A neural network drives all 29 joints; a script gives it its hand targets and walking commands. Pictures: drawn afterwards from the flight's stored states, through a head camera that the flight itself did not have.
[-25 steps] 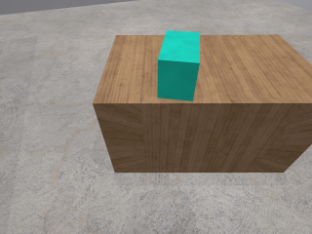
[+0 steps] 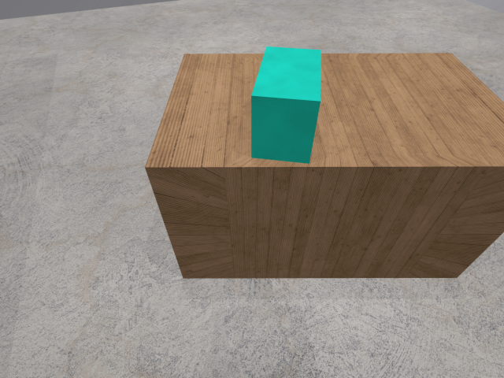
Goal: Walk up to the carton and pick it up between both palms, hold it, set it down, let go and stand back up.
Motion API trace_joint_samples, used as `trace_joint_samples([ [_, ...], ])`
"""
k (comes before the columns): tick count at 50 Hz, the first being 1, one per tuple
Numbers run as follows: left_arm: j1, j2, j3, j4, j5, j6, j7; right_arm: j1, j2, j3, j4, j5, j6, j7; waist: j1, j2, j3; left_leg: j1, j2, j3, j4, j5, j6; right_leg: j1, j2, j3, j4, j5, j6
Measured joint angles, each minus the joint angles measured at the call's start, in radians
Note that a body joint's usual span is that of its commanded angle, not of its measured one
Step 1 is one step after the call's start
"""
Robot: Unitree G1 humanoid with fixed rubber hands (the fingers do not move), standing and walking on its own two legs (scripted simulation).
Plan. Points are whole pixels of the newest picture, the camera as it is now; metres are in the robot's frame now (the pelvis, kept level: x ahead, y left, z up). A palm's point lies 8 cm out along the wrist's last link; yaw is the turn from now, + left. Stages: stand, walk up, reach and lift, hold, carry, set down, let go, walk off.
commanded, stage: stand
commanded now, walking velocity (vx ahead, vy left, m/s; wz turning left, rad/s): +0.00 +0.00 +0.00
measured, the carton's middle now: (286, 102) +0.87 -0.11 -0.01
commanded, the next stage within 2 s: walk up in 0.32 s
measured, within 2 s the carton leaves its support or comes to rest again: neither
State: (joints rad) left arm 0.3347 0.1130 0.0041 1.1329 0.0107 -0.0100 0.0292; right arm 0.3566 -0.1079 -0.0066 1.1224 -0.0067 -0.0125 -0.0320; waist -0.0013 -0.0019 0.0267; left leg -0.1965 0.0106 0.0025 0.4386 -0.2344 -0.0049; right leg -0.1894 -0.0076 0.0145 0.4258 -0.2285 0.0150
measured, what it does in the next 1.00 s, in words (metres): walks ahead: right foot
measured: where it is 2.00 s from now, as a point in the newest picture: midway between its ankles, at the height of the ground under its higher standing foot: (276, 319)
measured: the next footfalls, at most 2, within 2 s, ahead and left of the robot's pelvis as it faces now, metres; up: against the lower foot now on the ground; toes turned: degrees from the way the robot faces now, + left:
right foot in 0.80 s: +0.16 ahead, -0.19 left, +0.00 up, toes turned -9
left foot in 1.22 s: +0.40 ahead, +0.06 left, +0.00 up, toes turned -7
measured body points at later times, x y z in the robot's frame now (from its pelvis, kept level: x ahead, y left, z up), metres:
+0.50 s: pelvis +0.02 +0.00 +0.00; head +0.03 +0.01 +0.45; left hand -0.01 +0.21 -0.16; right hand -0.02 -0.21 -0.16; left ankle +0.00 +0.12 -0.74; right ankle +0.00 -0.13 -0.74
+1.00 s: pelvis +0.13 -0.07 -0.01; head +0.13 -0.08 +0.44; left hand +0.11 +0.18 -0.15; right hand +0.13 -0.33 -0.16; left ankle +0.16 +0.06 -0.68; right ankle +0.12 -0.18 -0.74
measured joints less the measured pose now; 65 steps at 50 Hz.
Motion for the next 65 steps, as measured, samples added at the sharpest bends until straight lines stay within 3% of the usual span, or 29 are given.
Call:
trace_joint_samples([
  [26,-0.017,0.0,-0.001,0.004,-0.007,-0.005,0.004,-0.01,-0.012,-0.005,-0.003,0.0,-0.004,-0.001,-0.009,0.0,0.013,0.037,-0.002,-0.002,-0.005,-0.023,0.002,0.043,-0.004,-0.005,-0.015,-0.02,0.004],
  [30,0.031,0.023,0.006,-0.011,0.025,-0.002,-0.008,0.021,-0.041,-0.019,-0.024,-0.042,-0.024,-0.003,-0.007,-0.004,0.004,0.05,0.009,0.035,0.031,-0.106,0.023,-0.05,0.003,-0.005,0.21,-0.245,-0.022],
  [33,0.043,0.061,0.012,-0.038,0.043,-0.006,-0.026,0.051,-0.074,-0.025,-0.019,-0.051,-0.037,-0.01,-0.03,0.006,0.014,0.084,0.038,0.061,0.005,-0.073,0.018,-0.159,-0.001,-0.031,0.395,-0.248,-0.009],
  [37,0.031,0.107,0.027,-0.099,0.036,-0.025,-0.049,0.1,-0.119,-0.027,0.01,-0.061,-0.035,-0.004,-0.035,0.018,0.026,0.138,0.069,0.08,-0.01,-0.107,-0.003,-0.211,-0.038,-0.036,0.348,-0.172,0.003],
  [40,0.044,0.127,0.038,-0.147,0.037,-0.044,-0.048,0.114,-0.151,-0.017,0.018,-0.067,-0.021,0.007,-0.025,0.028,0.028,0.127,0.101,0.09,0.114,-0.21,0.014,-0.164,-0.04,-0.063,0.213,-0.064,-0.006],
  [42,0.054,0.126,0.049,-0.166,0.041,-0.05,-0.035,0.106,-0.166,-0.002,0.004,-0.062,-0.008,0.019,-0.012,0.047,0.044,0.058,0.115,0.046,0.337,-0.328,0.036,-0.17,-0.01,-0.076,0.275,-0.032,-0.023],
  [44,0.079,0.108,0.044,-0.17,0.022,-0.037,-0.02,0.078,-0.174,0.009,-0.034,-0.047,0.013,0.03,0.001,0.054,0.041,-0.045,0.075,0.005,0.566,-0.354,0.031,-0.15,0.011,-0.063,0.295,-0.15,-0.039],
  [47,0.106,0.087,0.022,-0.161,0.016,-0.025,-0.012,0.004,-0.173,0.021,-0.103,-0.042,0.004,0.042,0.017,0.045,0.048,-0.177,0.042,0.026,0.699,-0.293,0.017,-0.081,0.012,-0.04,0.207,-0.091,-0.045],
  [53,0.172,0.082,0.002,-0.143,0.022,-0.053,-0.021,-0.081,-0.164,0.025,-0.198,-0.046,-0.016,0.062,0.054,0.019,0.01,-0.311,0.058,0.037,0.522,-0.116,-0.017,0.06,0.004,-0.007,0.039,-0.059,-0.034],
  [59,0.201,0.115,0.002,-0.128,0.036,-0.056,-0.033,-0.1,-0.152,0.016,-0.247,-0.036,-0.022,0.07,0.059,-0.003,-0.005,-0.266,0.068,0.04,0.261,0.03,-0.006,0.141,-0.016,0.008,0.055,-0.163,0.0],
  [61,0.206,0.129,0.002,-0.129,0.042,-0.052,-0.039,-0.083,-0.157,0.008,-0.263,-0.035,-0.036,0.065,0.053,-0.006,-0.007,-0.199,0.054,0.05,0.19,0.035,0.003,0.146,-0.03,0.016,0.123,-0.237,0.003],
  [62,0.197,0.14,0.001,-0.128,0.044,-0.048,-0.041,-0.079,-0.152,0.001,-0.262,-0.037,-0.045,0.057,0.044,-0.023,0.005,-0.191,0.037,0.063,0.212,0.015,0.008,0.128,-0.048,0.026,0.199,-0.281,-0.013],
  [65,0.151,0.16,-0.005,-0.152,0.038,-0.024,-0.041,-0.039,-0.141,-0.001,-0.262,-0.016,-0.046,0.036,0.025,-0.032,0.039,-0.159,0.027,0.088,0.274,-0.064,0.024,0.002,-0.025,0.052,0.544,-0.326,-0.03],
])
